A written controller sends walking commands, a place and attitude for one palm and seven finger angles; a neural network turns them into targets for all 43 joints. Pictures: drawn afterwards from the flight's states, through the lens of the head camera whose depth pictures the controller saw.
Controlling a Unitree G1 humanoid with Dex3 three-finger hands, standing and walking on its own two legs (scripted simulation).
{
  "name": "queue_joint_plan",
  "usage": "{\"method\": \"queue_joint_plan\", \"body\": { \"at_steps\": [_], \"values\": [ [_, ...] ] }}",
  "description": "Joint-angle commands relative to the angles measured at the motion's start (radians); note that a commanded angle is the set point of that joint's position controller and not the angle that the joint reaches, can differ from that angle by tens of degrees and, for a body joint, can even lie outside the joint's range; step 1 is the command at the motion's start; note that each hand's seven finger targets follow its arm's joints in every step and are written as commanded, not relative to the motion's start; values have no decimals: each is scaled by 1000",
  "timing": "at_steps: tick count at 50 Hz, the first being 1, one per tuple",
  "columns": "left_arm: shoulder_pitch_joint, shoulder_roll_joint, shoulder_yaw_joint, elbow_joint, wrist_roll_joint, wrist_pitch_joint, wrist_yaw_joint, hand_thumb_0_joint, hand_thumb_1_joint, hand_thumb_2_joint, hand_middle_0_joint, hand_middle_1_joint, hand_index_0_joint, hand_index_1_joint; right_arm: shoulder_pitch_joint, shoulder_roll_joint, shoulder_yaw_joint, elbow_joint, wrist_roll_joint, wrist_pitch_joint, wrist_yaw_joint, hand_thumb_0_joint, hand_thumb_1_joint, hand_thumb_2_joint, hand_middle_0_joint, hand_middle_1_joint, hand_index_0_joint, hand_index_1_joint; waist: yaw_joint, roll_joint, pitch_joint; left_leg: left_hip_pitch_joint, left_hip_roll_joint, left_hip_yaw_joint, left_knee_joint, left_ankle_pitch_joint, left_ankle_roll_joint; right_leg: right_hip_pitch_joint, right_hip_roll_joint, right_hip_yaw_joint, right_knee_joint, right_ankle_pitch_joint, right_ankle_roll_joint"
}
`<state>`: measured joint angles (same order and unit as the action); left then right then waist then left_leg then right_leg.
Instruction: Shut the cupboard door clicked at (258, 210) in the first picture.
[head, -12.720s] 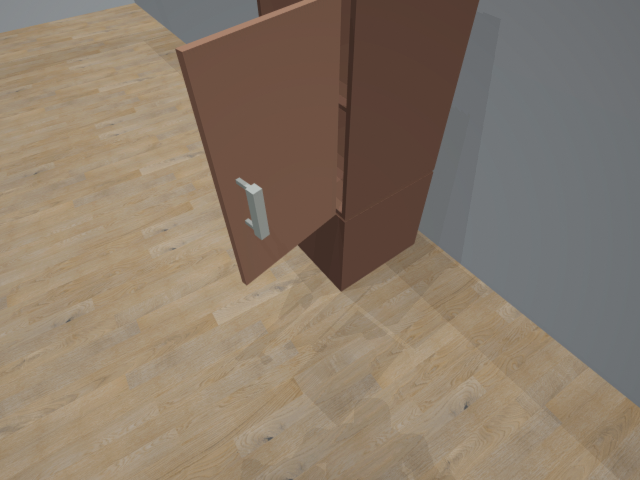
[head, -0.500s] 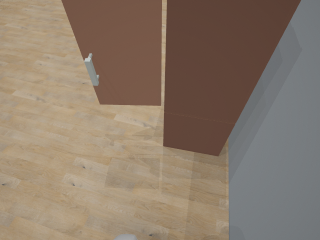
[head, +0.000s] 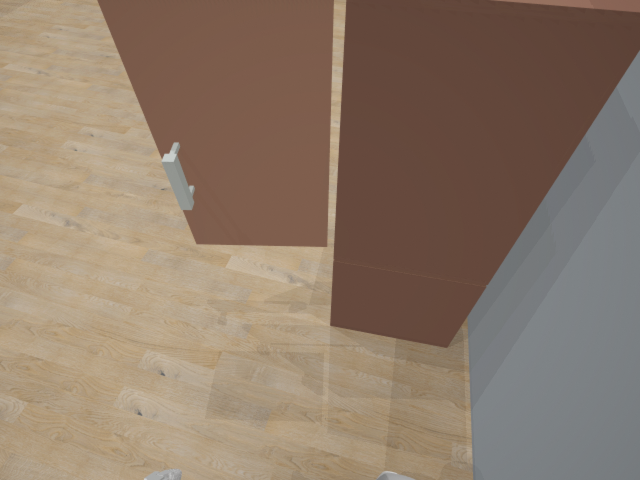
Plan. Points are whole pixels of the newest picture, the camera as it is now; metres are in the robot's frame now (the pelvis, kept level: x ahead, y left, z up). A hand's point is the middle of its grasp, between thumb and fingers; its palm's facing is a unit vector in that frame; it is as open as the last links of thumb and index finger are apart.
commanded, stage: take the last steps up to it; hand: left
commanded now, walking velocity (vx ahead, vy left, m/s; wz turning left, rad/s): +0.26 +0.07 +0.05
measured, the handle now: (181, 176) +0.67 +0.31 -0.08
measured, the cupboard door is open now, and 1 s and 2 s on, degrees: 100 100 100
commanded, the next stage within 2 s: come to a stop and stand still in 0.26 s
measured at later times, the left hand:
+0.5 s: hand out of the picture +0.11 +0.22 -0.19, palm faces +0.12 -0.98 -0.18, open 7.3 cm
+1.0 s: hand (193, 447) +0.19 +0.20 -0.16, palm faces +0.02 -0.97 -0.25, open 7.4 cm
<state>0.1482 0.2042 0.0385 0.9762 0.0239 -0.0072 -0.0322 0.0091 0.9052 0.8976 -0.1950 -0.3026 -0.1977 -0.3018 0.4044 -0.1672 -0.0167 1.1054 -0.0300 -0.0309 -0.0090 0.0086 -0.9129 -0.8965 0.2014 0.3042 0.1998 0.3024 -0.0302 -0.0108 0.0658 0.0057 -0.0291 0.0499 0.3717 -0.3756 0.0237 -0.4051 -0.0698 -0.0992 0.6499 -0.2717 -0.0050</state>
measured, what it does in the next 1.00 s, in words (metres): walks ahead: right foot, then left foot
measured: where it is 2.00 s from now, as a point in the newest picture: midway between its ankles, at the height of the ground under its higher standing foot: outside the picture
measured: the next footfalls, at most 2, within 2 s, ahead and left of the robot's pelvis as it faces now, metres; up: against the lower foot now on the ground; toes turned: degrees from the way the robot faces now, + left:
right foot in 0.02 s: +0.11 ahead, -0.11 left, +0.00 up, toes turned -6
left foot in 0.42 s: +0.27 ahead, +0.15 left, +0.00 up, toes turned +8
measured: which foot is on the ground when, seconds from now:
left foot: down 0.00-0.02, up 0.04-0.40, down 0.42-0.92, up 0.94-1.00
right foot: up 0.00-0.00, down 0.02-0.44, up 0.46-0.88, down 0.90-1.00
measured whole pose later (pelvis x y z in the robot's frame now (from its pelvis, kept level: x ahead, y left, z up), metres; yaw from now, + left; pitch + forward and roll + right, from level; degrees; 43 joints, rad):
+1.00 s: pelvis +0.15 +0.00 +0.01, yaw +0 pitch +0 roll +1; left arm 0.25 0.20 0.03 1.00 0.03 0.02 0.02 0.00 0.91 0.90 -0.20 -0.30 -0.20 -0.30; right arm 0.26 -0.24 -0.07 1.06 -0.03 0.07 0.00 0.01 -0.91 -0.90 0.20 0.30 0.20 0.30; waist -0.02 0.01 0.01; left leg -0.41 0.04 0.05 0.68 -0.35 -0.03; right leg -0.19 -0.05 -0.04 0.49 -0.31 0.00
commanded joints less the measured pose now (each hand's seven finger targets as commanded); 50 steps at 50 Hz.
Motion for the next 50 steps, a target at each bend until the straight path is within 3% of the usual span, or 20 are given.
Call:
{"method": "queue_joint_plan", "body": {
  "at_steps": [1, 2, 4, 8, 15, 19, 20, 22, 23, 26, 29, 33, 39, 42, 43, 44, 45, 46, 47, 50],
  "values": [
    [349, 223, 69, 46, 9, -52, 23, 0, 900, 900, -200, -300, -200, -300, 16, -90, -27, -69, 27, -32, -4, 0, -900, -900, 200, 300, 200, 300, 174, -268, -158, -552, 7, 29, 504, 8, 17, 690, -294, 451, -285, -18, -136],
    [389, 254, 70, 53, -9, -50, 31, 0, 900, 900, -200, -300, -200, -300, -30, -118, -34, -92, 22, -27, -1, 0, -900, -900, 200, 300, 200, 300, 178, -227, -173, -608, 8, -19, 743, -241, 5, 632, -430, 634, -419, -42, -216],
    [222, 159, 57, 13, -13, -48, 47, 0, 900, 900, -200, -300, -200, -300, -99, -106, -50, -86, 16, -18, 2, 0, -900, -900, 200, 300, 200, 300, 116, -75, -34, -638, 109, -88, 813, -73, -2, 422, -368, 492, -445, -84, -199],
    [157, 60, 23, 17, -9, -73, 44, 0, 900, 900, -200, -300, -200, -300, -59, -33, -33, -56, 5, 12, 15, 0, -900, -900, 200, 300, 200, 300, 35, -122, -1, -520, 137, -37, 653, 62, -52, 237, -244, 159, -450, 313, -145],
    [199, 110, 36, 71, -3, -78, 42, 0, 900, 900, -200, -300, -200, -300, -168, -12, -32, -103, 12, 1, 34, 0, -900, -900, 200, 300, 200, 300, 58, -114, -42, -452, 89, 42, 308, 152, -67, 317, -222, 82, -384, 453, -140],
    [163, 101, 29, 86, -2, -56, 48, 0, 900, 900, -200, -300, -200, -300, -139, -48, -36, -96, 7, -11, 26, 0, -900, -900, 200, 300, 200, 300, 8, -127, 2, -227, 60, 50, 127, 281, -55, 179, -172, 44, -279, 318, -77],
    [178, 72, 15, 84, -5, -47, 53, 0, 900, 900, -200, -300, -200, -300, -66, -96, -39, -75, 5, -20, 15, 0, -900, -900, 200, 300, 200, 300, -15, -18, -56, -90, 109, -11, 91, 480, -38, 140, -107, 11, -130, 292, -35],
    [274, 6, -10, 91, -29, -25, 69, 0, 900, 900, -200, -300, -200, -300, -9, -198, -46, -70, 9, -14, -17, 0, -900, -900, 200, 300, 200, 300, -6, 224, -217, -1, 411, -283, 34, 989, 130, 106, 14, 1, 140, -334, 40],
    [297, 9, -13, 94, -22, -13, 77, 0, 900, 900, -200, -300, -200, -300, -58, -203, -40, -82, 10, -2, -25, 0, -900, -900, 200, 300, 200, 300, 11, 154, -184, -86, 419, -235, 10, 915, 161, 151, 11, 53, 198, -391, 29],
    [245, 50, -3, 103, -14, 27, 76, 0, 900, 900, -200, -300, -200, -300, -163, -185, -29, -102, 14, 16, -48, 0, -900, -900, 200, 300, 200, 300, 17, 202, -90, -193, 401, -217, -19, 924, 149, 91, -10, 97, 302, -324, 43],
    [225, 74, 17, 60, -10, 53, 65, 0, 900, 900, -200, -300, -200, -300, -190, -204, -48, -118, 14, 36, -57, 0, -900, -900, 200, 300, 200, 300, 20, 115, -99, -195, 408, -199, -14, 772, 179, 22, 11, 101, 373, -285, 36],
    [199, 71, 41, 11, 0, 71, 53, 0, 900, 900, -200, -300, -200, -300, -213, -208, -64, -131, 10, 43, -56, 0, -900, -900, 200, 300, 200, 300, 25, 130, -156, -195, 396, -169, -56, 491, 159, -42, 25, 120, 456, -210, 43],
    [153, 49, 35, -36, 5, 64, 40, 0, 900, 900, -200, -300, -200, -300, -223, -207, -76, -140, -5, 46, -39, 0, -900, -900, 200, 300, 200, 300, 18, 186, -102, -293, 366, -175, -105, 156, 122, 70, 27, 56, 154, -211, 16],
    [248, 43, 35, 5, -5, 56, 41, 0, 900, 900, -200, -300, -200, -300, -224, -223, -84, -134, -4, 59, -23, 0, -900, -900, 200, 300, 200, 300, 56, 193, -119, -406, 285, -131, -129, -83, 51, 303, 69, -12, -96, -81, 0],
    [297, 64, 39, 20, -2, 52, 45, 0, 900, 900, -200, -300, -200, -300, -223, -196, -82, -137, 0, 64, -18, 0, -900, -900, 200, 300, 200, 300, 75, 129, -113, -469, 225, -92, -86, -145, 18, 387, 57, 4, -194, -50, -8],
    [293, 108, 39, 21, 6, 35, 53, 0, 900, 900, -200, -300, -200, -300, -213, -118, -64, -137, 12, 66, -13, 0, -900, -900, 200, 300, 200, 300, 81, -39, -70, -509, 125, -30, 70, -147, -25, 355, -70, 185, -387, -205, -51],
    [211, 186, 40, -2, 10, 24, 59, 0, 900, 900, -200, -300, -200, -300, -223, -61, -48, -158, 19, 70, 1, 0, -900, -900, 200, 300, 200, 300, 56, -250, -25, -516, 61, 28, 214, -114, -76, 196, -274, 424, -543, -447, -118],
    [123, 201, 33, -42, 6, 18, 63, 0, 900, 900, -200, -300, -200, -300, -255, -107, -53, -172, 11, 74, 10, 0, -900, -900, 200, 300, 200, 300, 61, -185, 28, -453, 81, -31, 327, -106, -60, 33, -326, 445, -582, -479, -158],
    [52, 198, 27, -52, 8, 12, 60, 0, 900, 900, -200, -300, -200, -300, -220, -97, -54, -160, 9, 69, 19, 0, -900, -900, 200, 300, 200, 300, 23, -129, 10, -402, 67, -31, 377, -64, -53, 2, -290, 387, -541, -390, -163],
    [36, 153, 20, -30, -3, -7, 59, 0, 900, 900, -200, -300, -200, -300, -146, -96, -52, -106, 10, 67, 16, 0, -900, -900, 200, 300, 200, 300, 16, -185, 32, -415, 61, -28, 414, 27, -60, 108, -199, 246, -456, -43, -118]
  ]
}}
